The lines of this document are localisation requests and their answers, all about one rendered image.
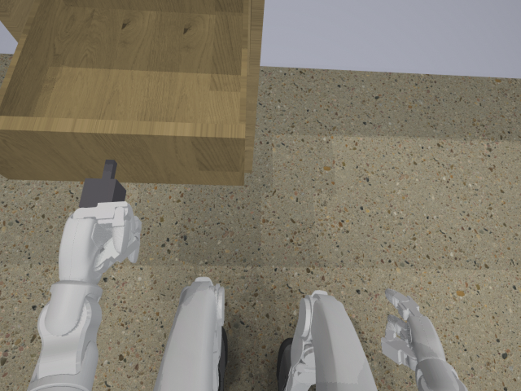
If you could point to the robot left hand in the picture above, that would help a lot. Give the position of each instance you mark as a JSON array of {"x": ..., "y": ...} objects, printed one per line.
[{"x": 110, "y": 225}]

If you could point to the drawer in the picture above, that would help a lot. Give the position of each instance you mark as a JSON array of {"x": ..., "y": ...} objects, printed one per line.
[{"x": 159, "y": 86}]

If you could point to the robot right hand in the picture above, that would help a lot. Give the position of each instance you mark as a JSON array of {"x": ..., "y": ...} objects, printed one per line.
[{"x": 419, "y": 340}]

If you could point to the handle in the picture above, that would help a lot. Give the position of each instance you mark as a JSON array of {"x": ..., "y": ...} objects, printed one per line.
[{"x": 102, "y": 190}]

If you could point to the right robot foot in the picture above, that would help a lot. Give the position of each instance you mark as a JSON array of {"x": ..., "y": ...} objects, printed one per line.
[{"x": 284, "y": 363}]

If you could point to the left robot forearm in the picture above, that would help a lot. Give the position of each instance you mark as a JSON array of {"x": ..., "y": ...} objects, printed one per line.
[{"x": 68, "y": 326}]

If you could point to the right robot shin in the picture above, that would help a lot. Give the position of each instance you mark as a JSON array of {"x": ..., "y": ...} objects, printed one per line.
[{"x": 302, "y": 373}]

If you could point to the right robot forearm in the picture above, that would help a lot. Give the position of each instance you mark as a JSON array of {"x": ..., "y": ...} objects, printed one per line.
[{"x": 437, "y": 375}]

